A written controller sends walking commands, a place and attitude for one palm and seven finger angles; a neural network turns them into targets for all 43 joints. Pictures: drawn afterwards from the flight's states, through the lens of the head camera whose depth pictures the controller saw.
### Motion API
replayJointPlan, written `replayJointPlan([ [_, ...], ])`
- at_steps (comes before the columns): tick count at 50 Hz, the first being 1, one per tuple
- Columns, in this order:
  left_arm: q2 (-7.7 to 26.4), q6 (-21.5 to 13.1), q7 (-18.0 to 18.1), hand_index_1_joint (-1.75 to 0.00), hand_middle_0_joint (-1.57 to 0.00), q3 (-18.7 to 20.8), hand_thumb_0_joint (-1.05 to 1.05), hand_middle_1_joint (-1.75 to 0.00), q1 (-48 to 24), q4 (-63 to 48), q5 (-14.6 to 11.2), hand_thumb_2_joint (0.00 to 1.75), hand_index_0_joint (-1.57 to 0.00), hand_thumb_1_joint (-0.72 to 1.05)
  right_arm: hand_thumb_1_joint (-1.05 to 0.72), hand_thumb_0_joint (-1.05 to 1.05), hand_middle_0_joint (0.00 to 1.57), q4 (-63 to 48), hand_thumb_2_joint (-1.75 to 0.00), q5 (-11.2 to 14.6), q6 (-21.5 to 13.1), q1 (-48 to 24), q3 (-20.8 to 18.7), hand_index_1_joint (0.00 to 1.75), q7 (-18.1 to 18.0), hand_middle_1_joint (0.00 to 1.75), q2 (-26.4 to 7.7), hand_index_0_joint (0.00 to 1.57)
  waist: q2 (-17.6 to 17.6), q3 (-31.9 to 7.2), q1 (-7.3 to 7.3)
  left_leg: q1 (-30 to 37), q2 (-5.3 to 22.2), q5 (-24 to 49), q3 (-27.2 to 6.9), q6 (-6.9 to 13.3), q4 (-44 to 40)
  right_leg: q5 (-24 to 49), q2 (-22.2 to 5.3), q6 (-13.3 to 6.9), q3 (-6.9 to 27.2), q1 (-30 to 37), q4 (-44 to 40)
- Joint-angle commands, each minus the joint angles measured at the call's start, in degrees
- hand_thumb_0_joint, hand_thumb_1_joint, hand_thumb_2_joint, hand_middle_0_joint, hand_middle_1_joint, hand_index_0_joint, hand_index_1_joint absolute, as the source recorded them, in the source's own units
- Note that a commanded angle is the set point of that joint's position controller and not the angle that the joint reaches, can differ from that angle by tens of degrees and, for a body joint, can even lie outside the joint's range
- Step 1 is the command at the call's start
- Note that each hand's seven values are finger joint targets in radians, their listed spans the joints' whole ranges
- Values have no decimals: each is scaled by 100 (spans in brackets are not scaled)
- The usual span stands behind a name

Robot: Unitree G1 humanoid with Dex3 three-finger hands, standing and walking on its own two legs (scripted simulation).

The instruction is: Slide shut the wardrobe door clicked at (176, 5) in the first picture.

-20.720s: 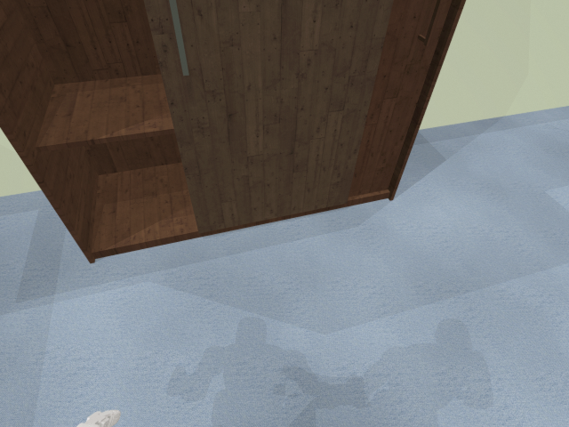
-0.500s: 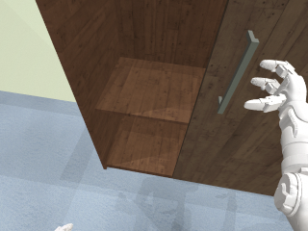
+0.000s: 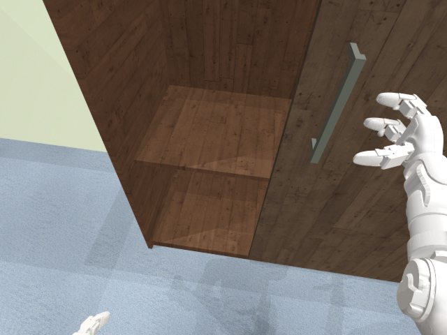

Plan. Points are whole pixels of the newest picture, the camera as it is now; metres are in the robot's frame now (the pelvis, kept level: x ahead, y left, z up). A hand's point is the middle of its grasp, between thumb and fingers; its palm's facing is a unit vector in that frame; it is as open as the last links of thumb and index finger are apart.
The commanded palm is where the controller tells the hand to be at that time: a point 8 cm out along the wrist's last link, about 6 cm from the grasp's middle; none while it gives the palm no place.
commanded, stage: move the hooked fingers beside the handle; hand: right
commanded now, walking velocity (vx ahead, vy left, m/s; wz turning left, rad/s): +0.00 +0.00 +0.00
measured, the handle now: (331, 111) +0.51 -0.13 +0.16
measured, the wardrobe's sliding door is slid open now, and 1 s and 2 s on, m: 0.45 0.45 0.45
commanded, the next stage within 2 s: feel for the door with the fingertips in 0.16 s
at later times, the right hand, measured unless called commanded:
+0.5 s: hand (350, 124) +0.46 -0.15 +0.17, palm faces +0.02 +1.00 -0.01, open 14.0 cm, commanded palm +0.43 -0.20 +0.16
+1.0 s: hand (350, 121) +0.46 -0.15 +0.17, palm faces +0.06 +1.00 -0.01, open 14.0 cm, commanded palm +0.44 -0.20 +0.16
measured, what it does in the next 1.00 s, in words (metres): stands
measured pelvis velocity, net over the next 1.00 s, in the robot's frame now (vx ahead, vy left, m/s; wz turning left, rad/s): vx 0.00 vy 0.01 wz -0.01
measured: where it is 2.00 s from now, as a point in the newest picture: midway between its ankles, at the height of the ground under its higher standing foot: outside the picture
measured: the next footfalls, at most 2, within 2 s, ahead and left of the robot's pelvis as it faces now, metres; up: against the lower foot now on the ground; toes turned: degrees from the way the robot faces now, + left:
none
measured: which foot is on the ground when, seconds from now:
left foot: down 0.00-1.00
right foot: down 0.00-1.00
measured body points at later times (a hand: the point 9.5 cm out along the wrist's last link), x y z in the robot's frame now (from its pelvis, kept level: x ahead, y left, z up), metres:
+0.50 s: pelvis +0.00 -0.01 +0.00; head +0.03 +0.01 +0.45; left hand +0.06 +0.26 -0.12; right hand +0.45 -0.21 +0.17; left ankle -0.04 +0.10 -0.73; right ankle +0.03 -0.10 -0.73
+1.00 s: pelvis +0.00 +0.01 +0.00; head +0.02 +0.03 +0.45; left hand +0.07 +0.28 -0.12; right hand +0.45 -0.20 +0.18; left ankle -0.04 +0.10 -0.73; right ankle +0.03 -0.10 -0.73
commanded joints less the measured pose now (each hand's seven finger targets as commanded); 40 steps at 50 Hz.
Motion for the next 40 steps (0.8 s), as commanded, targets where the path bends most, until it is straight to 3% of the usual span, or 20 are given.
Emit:
replayJointPlan([
  [1,820,-241,81,-30,-20,327,0,-30,207,-530,-13,90,-20,90,50,0,30,-1660,-30,204,-543,-2880,-85,120,51,120,-1302,30,-108,-1966,86,-320,31,2188,-251,-52,-413,1391,33,-129,509,2006,-75],
  [2,823,-263,81,-30,-20,319,0,-30,183,-537,-11,90,-20,90,50,0,30,-1741,-30,271,-560,-2917,-14,120,68,120,-1162,30,-140,-2066,80,-319,21,2269,-245,-45,-402,1500,33,-116,528,2124,-76],
  [4,848,-271,98,-30,-20,320,0,-30,172,-494,-22,90,-20,90,50,0,30,-1592,-30,343,-532,-2851,-12,120,54,120,-1154,30,189,-1923,94,-374,6,2247,-223,-66,-434,1507,11,-139,536,2023,-72],
  [6,824,-280,95,-30,-20,294,0,-30,192,-389,-31,90,-20,90,50,0,30,-1303,-30,287,-454,-3055,167,120,32,120,-941,30,80,-1538,187,-600,18,1962,-219,-79,-468,1191,22,-129,548,1856,-113],
  [7,846,-278,96,-30,-20,302,0,-30,244,-341,-26,90,-20,90,50,0,30,-1145,-30,238,-433,-3088,66,120,-15,120,-1069,30,134,-1444,181,-662,24,1799,-196,-71,-471,1076,18,-122,587,1761,-141],
  [8,832,-287,82,-30,-20,300,0,-30,230,-347,-28,90,-20,90,50,0,30,-1169,-30,177,-437,-3167,160,120,-50,120,-1011,30,-79,-1398,193,-780,26,1674,-188,-59,-470,1043,10,-111,607,1826,-163],
  [9,877,-306,53,-30,-20,313,0,-30,233,-368,-29,90,-20,90,50,0,30,-1120,-30,184,-412,-3086,103,120,-113,120,-1099,30,34,-1478,90,-729,32,1759,-181,-32,-463,1184,40,-126,614,1809,-125],
  [12,827,-293,44,-30,-20,306,0,-30,267,-409,15,90,-20,90,50,0,30,-1234,-30,83,-468,-2978,-41,120,-222,120,-1172,30,-169,-1796,53,-636,21,1756,-178,-12,-375,1263,13,-74,662,1966,-133],
  [14,845,-344,7,-30,-20,309,0,-30,224,-429,-3,90,-20,90,50,0,30,-1262,-30,193,-517,-3104,198,120,-253,120,-959,30,134,-1787,49,-653,10,1856,-151,-8,-400,1423,17,-83,701,1974,-113],
  [18,796,-369,-7,-30,-20,328,0,-30,295,-363,30,90,-20,90,50,0,30,-1388,-30,142,-582,-3353,297,120,-346,120,-634,30,-70,-1827,172,-828,-29,1641,-136,-29,-356,1274,-39,-33,736,2167,-147],
  [19,852,-383,-34,-30,-20,343,0,-30,288,-352,20,90,-20,90,50,0,30,-1193,-30,195,-533,-3162,209,120,-414,120,-743,30,233,-1786,56,-745,-26,1757,-143,-21,-400,1385,-9,-68,714,2012,-114],
  [20,801,-367,-35,-30,-20,346,0,-30,326,-342,36,90,-20,90,50,0,30,-1363,-30,127,-564,-3229,147,120,-464,120,-737,30,88,-1864,130,-712,-37,1765,-146,-40,-351,1348,-33,-55,683,2066,-124],
  [23,747,-377,-80,-30,-20,355,0,-30,289,-385,58,90,-20,90,50,0,30,-1549,-30,52,-534,-2977,239,120,-603,120,-515,30,-187,-2025,26,-669,-27,1841,-132,-18,-304,1537,-27,-10,679,2201,-125],
  [25,728,-367,-119,-30,-20,365,0,-30,298,-378,68,90,-20,90,50,0,30,-1530,-30,48,-485,-2799,220,120,-723,120,-438,30,150,-1958,11,-562,-50,2046,-134,-43,-297,1641,-25,-43,634,2050,-101],
  [29,743,-311,-116,-30,-20,367,0,-30,236,-392,62,90,-20,90,50,0,30,-1563,-30,6,-451,-2906,109,120,-887,120,-585,30,402,-1730,-25,-372,-25,2106,-184,-55,-340,1420,27,-84,523,1682,-132],
  [31,687,-302,-123,-30,-20,364,0,-30,198,-452,69,90,-20,90,50,0,30,-1757,-30,-43,-471,-2704,117,120,-942,120,-507,30,184,-1862,-82,-286,-25,2173,-205,-56,-312,1455,38,-71,482,1786,-137],
  [35,686,-228,-66,-30,-20,331,0,-30,193,-387,83,90,-20,90,50,0,30,-1660,-30,-100,-519,-2947,-135,120,-1015,120,-918,30,437,-1666,-4,-108,10,2344,-321,-116,-377,1267,67,-133,385,1462,-121],
  [36,670,-224,-55,-30,-20,321,0,-30,181,-396,76,90,-20,90,50,0,30,-1628,-30,-106,-520,-3034,-43,120,-981,120,-839,30,434,-1638,18,-77,23,2355,-345,-128,-386,1167,87,-139,355,1408,-141],
  [39,676,-200,-16,-30,-20,313,0,-30,153,-417,59,90,-20,90,50,0,30,-1649,-30,-140,-563,-3114,-45,120,-872,120,-958,30,315,-1829,15,60,56,2552,-402,-143,-364,1237,108,-153,320,1465,-96],
  [40,651,-213,-19,-30,-20,309,0,-30,155,-420,55,90,-20,90,50,0,30,-1617,-30,-112,-561,-3153,70,120,-814,120,-793,30,88,-1879,32,42,62,2642,-406,-141,-359,1286,128,-142,310,1553,-81],
])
